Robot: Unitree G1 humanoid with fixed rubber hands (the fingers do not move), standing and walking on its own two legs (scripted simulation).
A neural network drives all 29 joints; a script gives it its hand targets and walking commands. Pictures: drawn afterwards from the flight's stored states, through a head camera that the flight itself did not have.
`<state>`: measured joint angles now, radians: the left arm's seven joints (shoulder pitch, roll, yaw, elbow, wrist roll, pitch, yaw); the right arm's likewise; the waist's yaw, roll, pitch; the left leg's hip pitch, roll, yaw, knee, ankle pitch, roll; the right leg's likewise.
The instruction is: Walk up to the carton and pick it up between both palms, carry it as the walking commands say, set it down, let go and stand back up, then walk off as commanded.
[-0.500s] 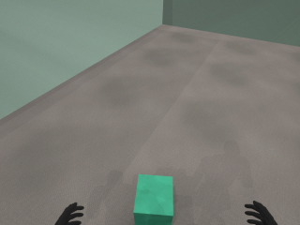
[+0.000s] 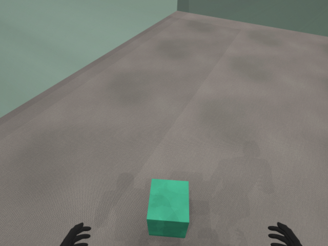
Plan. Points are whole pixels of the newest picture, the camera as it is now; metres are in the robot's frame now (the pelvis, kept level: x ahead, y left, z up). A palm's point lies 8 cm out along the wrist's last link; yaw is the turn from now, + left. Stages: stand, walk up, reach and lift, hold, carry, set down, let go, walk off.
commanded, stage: stand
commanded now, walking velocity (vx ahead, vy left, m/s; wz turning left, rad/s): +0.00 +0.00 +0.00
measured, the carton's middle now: (168, 208) +0.46 +0.01 -0.63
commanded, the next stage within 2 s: walk off in 0.44 s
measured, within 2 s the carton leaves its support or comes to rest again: neither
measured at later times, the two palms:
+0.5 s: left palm out of the picture +0.11 +0.27 -0.08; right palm out of the picture +0.12 -0.28 -0.06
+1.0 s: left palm out of the picture +0.13 +0.32 -0.11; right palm (251, 230) +0.20 -0.20 -0.08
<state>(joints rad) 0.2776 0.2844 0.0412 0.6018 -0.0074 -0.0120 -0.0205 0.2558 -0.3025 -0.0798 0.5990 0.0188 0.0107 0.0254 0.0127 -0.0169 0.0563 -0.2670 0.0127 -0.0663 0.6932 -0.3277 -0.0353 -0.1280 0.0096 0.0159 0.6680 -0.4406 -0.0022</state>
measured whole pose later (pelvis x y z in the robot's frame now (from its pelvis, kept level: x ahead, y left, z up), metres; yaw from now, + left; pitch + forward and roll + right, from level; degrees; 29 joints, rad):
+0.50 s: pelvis -0.01 +0.00 +0.00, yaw +0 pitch -6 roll -1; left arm 0.28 0.28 0.04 0.61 -0.01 -0.02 -0.02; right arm 0.26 -0.30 -0.08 0.61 0.02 0.01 0.02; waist 0.01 -0.02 0.07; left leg -0.27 0.01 -0.07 0.69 -0.32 -0.04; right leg -0.13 0.01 0.02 0.67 -0.43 0.00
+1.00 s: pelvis +0.08 +0.06 +0.00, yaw +2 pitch -1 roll -2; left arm 0.39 0.28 0.02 0.66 -0.01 0.02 -0.02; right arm 0.31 -0.22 -0.08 0.61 0.02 -0.03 0.04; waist 0.01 -0.01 0.01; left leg -0.29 -0.01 0.01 0.75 -0.44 0.04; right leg -0.20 -0.04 0.01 0.89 -0.51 0.01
